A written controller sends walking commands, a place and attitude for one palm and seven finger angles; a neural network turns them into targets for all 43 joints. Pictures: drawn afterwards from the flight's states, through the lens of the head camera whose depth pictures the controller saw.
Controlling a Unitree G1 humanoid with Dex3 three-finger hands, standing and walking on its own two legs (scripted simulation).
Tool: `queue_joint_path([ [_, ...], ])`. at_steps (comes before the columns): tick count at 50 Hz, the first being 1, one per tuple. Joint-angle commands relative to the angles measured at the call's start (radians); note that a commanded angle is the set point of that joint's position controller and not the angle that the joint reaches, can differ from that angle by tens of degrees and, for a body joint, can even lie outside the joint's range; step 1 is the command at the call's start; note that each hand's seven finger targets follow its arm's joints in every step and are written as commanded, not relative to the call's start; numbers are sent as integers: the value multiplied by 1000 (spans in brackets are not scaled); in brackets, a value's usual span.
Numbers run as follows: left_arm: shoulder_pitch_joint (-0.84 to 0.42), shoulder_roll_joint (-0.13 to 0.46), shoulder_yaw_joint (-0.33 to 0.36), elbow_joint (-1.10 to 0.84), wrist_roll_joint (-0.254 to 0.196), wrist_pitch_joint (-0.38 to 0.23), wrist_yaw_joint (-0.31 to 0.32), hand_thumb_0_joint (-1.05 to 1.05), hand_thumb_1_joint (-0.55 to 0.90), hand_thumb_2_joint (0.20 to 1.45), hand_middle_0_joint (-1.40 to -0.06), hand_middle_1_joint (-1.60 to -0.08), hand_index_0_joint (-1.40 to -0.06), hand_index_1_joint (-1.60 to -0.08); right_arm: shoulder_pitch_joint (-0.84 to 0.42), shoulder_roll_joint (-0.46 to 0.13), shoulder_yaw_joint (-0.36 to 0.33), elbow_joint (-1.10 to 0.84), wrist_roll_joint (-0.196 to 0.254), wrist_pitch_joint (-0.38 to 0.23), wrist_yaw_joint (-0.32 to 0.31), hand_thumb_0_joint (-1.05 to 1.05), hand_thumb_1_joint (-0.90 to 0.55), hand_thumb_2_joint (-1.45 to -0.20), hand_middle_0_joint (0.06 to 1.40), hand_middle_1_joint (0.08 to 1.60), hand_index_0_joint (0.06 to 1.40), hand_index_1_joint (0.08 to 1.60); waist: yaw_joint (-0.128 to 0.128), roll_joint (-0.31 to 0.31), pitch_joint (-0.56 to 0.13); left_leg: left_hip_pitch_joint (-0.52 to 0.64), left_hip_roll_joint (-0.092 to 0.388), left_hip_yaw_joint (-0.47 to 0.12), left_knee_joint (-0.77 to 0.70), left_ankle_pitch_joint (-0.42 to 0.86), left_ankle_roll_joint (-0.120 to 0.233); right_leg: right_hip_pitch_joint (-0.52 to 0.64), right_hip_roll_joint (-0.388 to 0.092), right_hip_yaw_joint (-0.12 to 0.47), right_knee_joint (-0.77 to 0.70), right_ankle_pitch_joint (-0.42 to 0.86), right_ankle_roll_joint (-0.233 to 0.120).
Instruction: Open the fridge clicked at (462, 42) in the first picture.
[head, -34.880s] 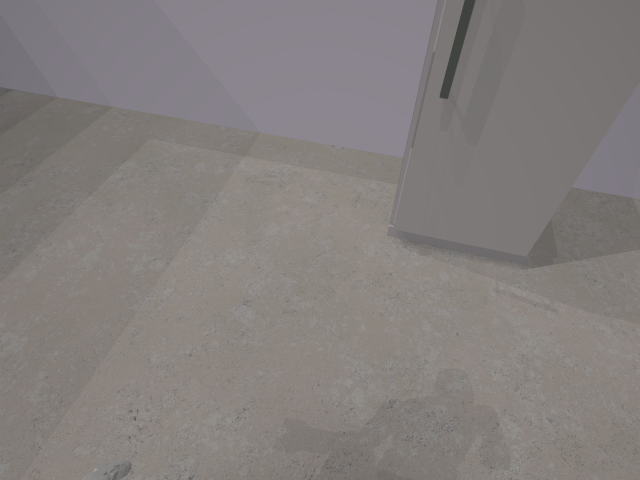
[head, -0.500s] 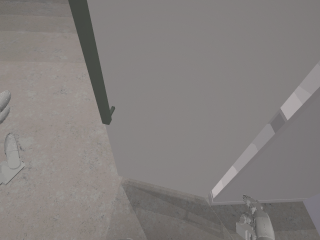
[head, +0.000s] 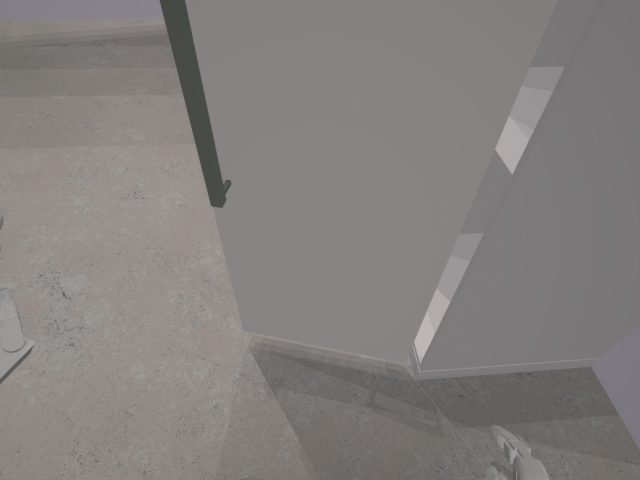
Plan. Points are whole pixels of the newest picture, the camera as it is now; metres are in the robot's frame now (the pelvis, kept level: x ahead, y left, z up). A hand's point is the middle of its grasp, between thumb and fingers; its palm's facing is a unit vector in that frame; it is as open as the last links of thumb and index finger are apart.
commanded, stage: stop stepping back and stand still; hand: left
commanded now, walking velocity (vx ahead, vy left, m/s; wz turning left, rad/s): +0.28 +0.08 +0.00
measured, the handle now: (203, 105) +0.63 +0.22 +0.15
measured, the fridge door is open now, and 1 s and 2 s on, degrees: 74 74 74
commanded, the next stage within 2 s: let the arm hang, fingers relaxed in 1.00 s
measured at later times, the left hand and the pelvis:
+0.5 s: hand out of the picture +0.08 +0.29 +0.15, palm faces +0.41 -0.77 -0.49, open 7.4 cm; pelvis -0.11 +0.01 -0.01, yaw +0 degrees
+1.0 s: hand out of the picture +0.06 +0.27 +0.15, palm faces +0.38 -0.81 -0.44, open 7.4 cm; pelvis -0.14 +0.01 -0.01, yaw +1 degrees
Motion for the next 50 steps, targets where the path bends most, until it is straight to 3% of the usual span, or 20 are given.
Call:
queue_joint_path([
  [1,-71,194,132,-184,15,-60,32,0,900,900,-200,-300,-200,-300,-105,-120,-42,-152,-2,-105,-10,0,-900,-900,200,300,200,300,32,-79,-46,108,39,-1,-507,-86,56,19,-250,259,-127,97,-111],
  [5,-62,212,154,-414,23,-88,57,0,900,900,-200,-300,-200,-300,-30,-116,-61,-164,-27,-170,-20,0,-900,-900,200,300,200,300,34,242,-192,396,74,112,-1062,446,82,89,-17,23,411,110,-21],
  [7,-103,248,156,-442,51,-115,67,0,900,900,-200,-300,-200,-300,-53,-78,-32,-135,-46,-197,-29,0,-900,-900,200,300,200,300,-20,485,-20,403,183,-112,-860,673,153,-226,9,-45,482,-299,4],
  [8,-163,241,158,-407,54,-116,53,0,900,900,-200,-300,-200,-300,-112,-79,-23,-114,-49,-203,-26,0,-900,-900,200,300,200,300,-12,433,135,227,271,-290,-927,520,170,-228,-39,68,441,-304,-10],
  [9,-172,165,118,-288,60,-113,28,0,900,900,-200,-300,-200,-300,-108,-99,-28,-74,-42,-191,-13,0,-900,-900,200,300,200,300,-2,273,198,117,268,-214,-900,448,176,-129,-57,114,329,-251,-23],
  [11,-127,172,122,-154,45,-83,11,0,900,900,-200,-300,-200,-300,-59,-121,-42,-100,-12,-169,-8,0,-900,-900,200,300,200,300,56,-78,21,65,113,-25,-353,340,94,271,-35,95,-139,-6,-26],
  [13,-62,208,169,-61,-6,-61,-8,0,900,900,-200,-300,-200,-300,-43,-136,-61,-131,2,-141,-9,0,-900,-900,200,300,200,300,-9,-348,-85,-35,-86,17,141,-117,50,222,-187,285,-245,335,-75],
  [16,8,236,229,-98,-21,-63,-23,0,900,900,-200,-300,-200,-300,-40,-119,-71,-138,8,-96,12,0,-900,-900,200,300,200,300,4,-103,23,-66,30,-36,151,-46,11,-161,-276,490,-379,-371,-182],
  [23,-127,174,94,-273,2,-52,7,0,900,900,-200,-300,-200,-300,-49,-91,-6,-117,-24,-164,-12,0,-900,-900,200,300,200,300,0,-42,-80,369,9,97,-582,-101,89,-307,-160,210,-211,-454,-107],
  [24,-164,164,74,-316,7,-57,15,0,900,900,-200,-300,-200,-300,-36,-109,-2,-117,-30,-182,-20,0,-900,-900,200,300,200,300,-2,61,-101,404,18,65,-759,-119,101,-257,-109,151,-40,-397,-84],
  [26,-244,197,95,-390,38,-80,46,0,900,900,-200,-300,-200,-300,-46,-133,-11,-143,-40,-201,-25,0,-900,-900,200,300,200,300,10,481,-40,338,263,-344,-1010,-160,167,-351,86,-8,574,-273,-4],
  [29,-188,223,128,-274,56,-70,41,0,900,900,-200,-300,-200,-300,-49,-95,-9,-86,-39,-196,2,0,-900,-900,200,300,200,300,-5,164,36,271,283,-343,-946,212,188,-368,3,95,681,-147,2],
  [34,-43,173,141,-190,18,-53,26,0,900,900,-200,-300,-200,-300,-52,-110,-8,-108,-31,-142,7,0,-900,-900,200,300,200,300,15,236,27,129,222,-142,-855,83,162,-30,1,-4,173,-103,-4],
  [37,-18,156,138,-118,5,-47,8,0,900,900,-200,-300,-200,-300,-60,-114,-7,-151,-17,-119,6,0,-900,-900,200,300,200,300,21,96,-18,41,169,-78,-628,45,118,208,24,-52,-144,-26,-7],
  [38,-31,165,138,-85,9,-42,3,0,900,900,-200,-300,-200,-300,-52,-108,-13,-150,-11,-113,5,0,-900,-900,200,300,200,300,17,-60,-22,-37,96,-6,-454,-57,97,284,-28,20,-204,-2,-37],
  [40,-80,189,141,-90,-11,-43,2,0,900,900,-200,-300,-200,-300,-71,-106,-39,-180,6,-113,2,0,-900,-900,200,300,200,300,4,-309,-32,-201,-38,31,33,-148,30,268,-320,480,-336,99,-204],
  [43,-108,175,103,-169,-8,-43,7,0,900,900,-200,-300,-200,-300,-56,-134,-52,-153,4,-105,14,0,-900,-900,200,300,200,300,13,-138,-6,-82,80,-91,-29,-82,23,69,-339,460,-330,-54,-237],
  [47,-121,232,134,-398,9,-67,40,0,900,900,-200,-300,-200,-300,-99,-93,-20,-150,-22,-113,-12,0,-900,-900,200,300,200,300,9,-29,-12,279,70,16,-544,10,52,-143,-238,201,-230,-240,-142],
  [49,-99,221,134,-447,13,-80,56,0,900,900,-200,-300,-200,-300,-90,-108,-21,-143,-37,-138,-27,0,-900,-900,200,300,200,300,13,189,-37,374,44,15,-785,-2,65,-108,-124,117,-58,-237,-87],
  [50,-88,212,145,-479,13,-89,63,0,900,900,-200,-300,-200,-300,-90,-140,-34,-156,-43,-147,-32,0,-900,-900,200,300,200,300,29,413,-55,391,164,-200,-900,-40,119,-144,-21,66,109,-245,-40],
])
